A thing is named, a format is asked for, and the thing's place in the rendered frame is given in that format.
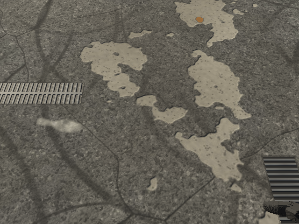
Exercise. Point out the right robot hand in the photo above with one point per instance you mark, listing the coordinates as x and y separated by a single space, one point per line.
288 209

